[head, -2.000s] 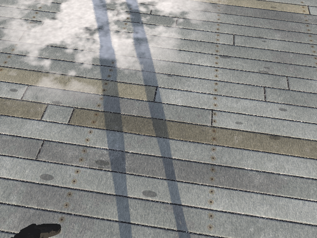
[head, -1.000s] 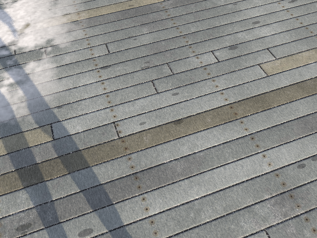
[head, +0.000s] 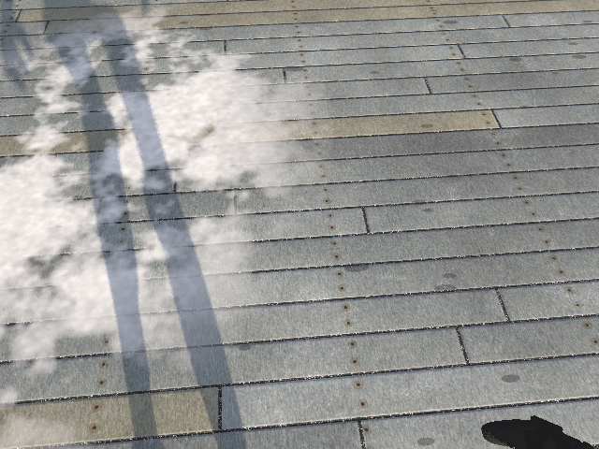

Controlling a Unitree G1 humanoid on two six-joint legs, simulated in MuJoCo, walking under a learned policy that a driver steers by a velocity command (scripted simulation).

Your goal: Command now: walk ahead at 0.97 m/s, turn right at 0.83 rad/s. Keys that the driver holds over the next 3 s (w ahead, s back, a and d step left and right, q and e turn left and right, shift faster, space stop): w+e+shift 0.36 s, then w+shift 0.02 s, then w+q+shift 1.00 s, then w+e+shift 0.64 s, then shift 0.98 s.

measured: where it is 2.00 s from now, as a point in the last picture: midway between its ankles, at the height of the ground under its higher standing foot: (358, 98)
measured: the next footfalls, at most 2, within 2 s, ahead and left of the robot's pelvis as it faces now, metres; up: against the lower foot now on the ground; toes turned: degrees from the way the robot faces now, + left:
left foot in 0.20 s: +0.43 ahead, +0.16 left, +0.00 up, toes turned -15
right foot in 0.64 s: +0.71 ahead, -0.21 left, +0.00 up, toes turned -23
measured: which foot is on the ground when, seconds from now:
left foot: up 0.00-0.18, down 0.20-0.64, up 0.66-1.00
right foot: down 0.00-0.22, up 0.24-0.62, down 0.64-1.00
